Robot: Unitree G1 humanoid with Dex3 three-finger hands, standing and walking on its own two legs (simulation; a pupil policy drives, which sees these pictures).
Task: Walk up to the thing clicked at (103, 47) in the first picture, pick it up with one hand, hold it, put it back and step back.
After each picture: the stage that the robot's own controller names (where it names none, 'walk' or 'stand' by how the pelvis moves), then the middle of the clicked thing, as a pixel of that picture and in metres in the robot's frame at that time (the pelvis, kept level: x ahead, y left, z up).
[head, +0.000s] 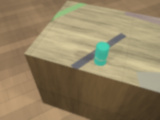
stand; (101, 54) +0.58 -0.10 -0.09
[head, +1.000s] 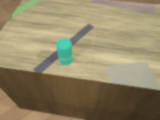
rise first; (65, 52) +0.52 +0.10 -0.06
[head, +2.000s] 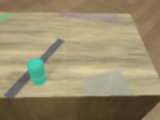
stand; (37, 72) +0.45 +0.20 -0.07
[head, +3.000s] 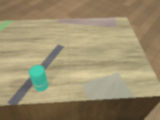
stand; (39, 78) +0.44 +0.20 -0.09
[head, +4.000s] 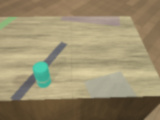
stand; (42, 75) +0.45 +0.18 -0.09
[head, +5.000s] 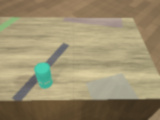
stand; (44, 75) +0.45 +0.18 -0.09
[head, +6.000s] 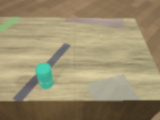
rise first; (45, 76) +0.45 +0.17 -0.09
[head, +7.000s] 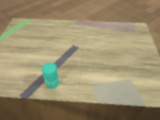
rise first; (51, 76) +0.45 +0.17 -0.08
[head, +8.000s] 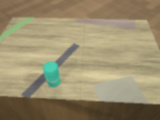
go down; (52, 74) +0.46 +0.17 -0.08
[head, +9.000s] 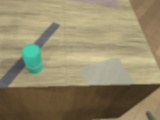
go down; (33, 59) +0.47 +0.16 -0.05
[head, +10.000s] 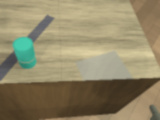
go down; (25, 53) +0.48 +0.17 -0.02
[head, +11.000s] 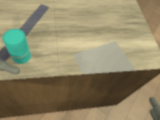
close in; (18, 47) +0.47 +0.18 +0.01
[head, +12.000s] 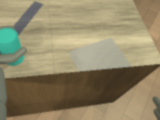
close; (10, 48) +0.46 +0.18 +0.02
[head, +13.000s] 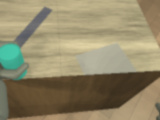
lift; (13, 62) +0.41 +0.19 +0.01
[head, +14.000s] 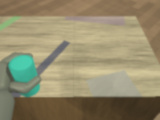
lift; (26, 76) +0.32 +0.17 +0.11
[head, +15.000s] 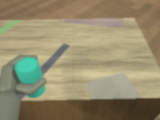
hold; (31, 78) +0.32 +0.16 +0.11
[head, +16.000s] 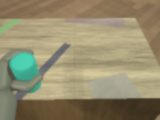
hold; (27, 73) +0.32 +0.17 +0.13
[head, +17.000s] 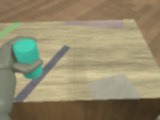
crouch; (29, 59) +0.37 +0.17 +0.14
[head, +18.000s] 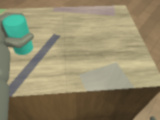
lower; (19, 35) +0.46 +0.18 +0.14
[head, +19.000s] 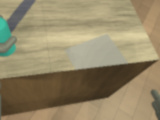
lower; (0, 38) +0.50 +0.19 +0.02
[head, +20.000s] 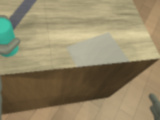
lower; (4, 38) +0.49 +0.18 +0.02
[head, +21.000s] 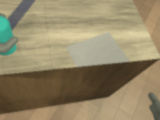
lower; (2, 37) +0.49 +0.19 +0.03
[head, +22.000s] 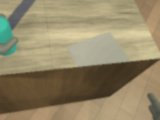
lower; (2, 37) +0.49 +0.19 +0.03
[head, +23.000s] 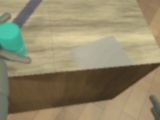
withdraw; (12, 42) +0.47 +0.17 +0.02
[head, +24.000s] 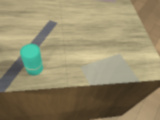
sink last; (32, 60) +0.45 +0.15 -0.02
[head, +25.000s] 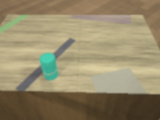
stand; (49, 66) +0.48 +0.17 -0.03
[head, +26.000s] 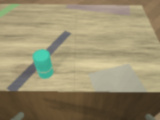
stand; (43, 64) +0.46 +0.17 -0.02
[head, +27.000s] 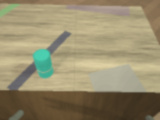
stand; (43, 64) +0.46 +0.17 -0.02
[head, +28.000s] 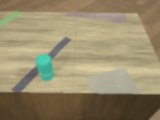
stand; (45, 68) +0.47 +0.17 -0.06
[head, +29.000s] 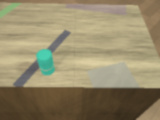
walk; (46, 62) +0.48 +0.17 -0.08
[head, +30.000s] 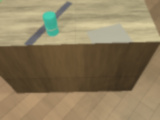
walk; (51, 24) +0.70 +0.20 -0.07
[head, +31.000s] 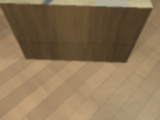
walk; out of the picture +1.03 +0.13 -0.06
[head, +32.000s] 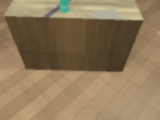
stand; (64, 3) +1.07 +0.14 -0.09
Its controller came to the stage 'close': yes
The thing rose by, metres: 0.21
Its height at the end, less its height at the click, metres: +0.00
